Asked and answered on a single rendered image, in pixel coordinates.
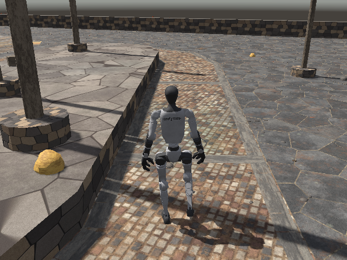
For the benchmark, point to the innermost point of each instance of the right robot hand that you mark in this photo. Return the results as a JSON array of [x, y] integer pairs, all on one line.
[[199, 155]]

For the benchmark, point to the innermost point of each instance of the left robot hand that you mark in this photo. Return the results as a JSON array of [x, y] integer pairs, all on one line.
[[144, 163]]

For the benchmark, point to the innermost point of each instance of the left robot forearm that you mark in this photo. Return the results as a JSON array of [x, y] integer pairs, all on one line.
[[147, 147]]

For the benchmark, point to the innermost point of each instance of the robot left upper arm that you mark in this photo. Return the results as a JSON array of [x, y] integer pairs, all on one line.
[[153, 124]]

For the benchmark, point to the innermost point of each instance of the right robot forearm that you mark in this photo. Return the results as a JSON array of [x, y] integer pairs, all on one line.
[[198, 143]]

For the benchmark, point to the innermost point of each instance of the robot right upper arm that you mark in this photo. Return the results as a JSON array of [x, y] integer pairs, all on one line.
[[192, 123]]

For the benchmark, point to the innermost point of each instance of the left robot shin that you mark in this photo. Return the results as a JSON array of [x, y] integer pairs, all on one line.
[[164, 199]]

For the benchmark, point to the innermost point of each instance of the left robot thigh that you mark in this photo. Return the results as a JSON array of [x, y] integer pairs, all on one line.
[[161, 169]]

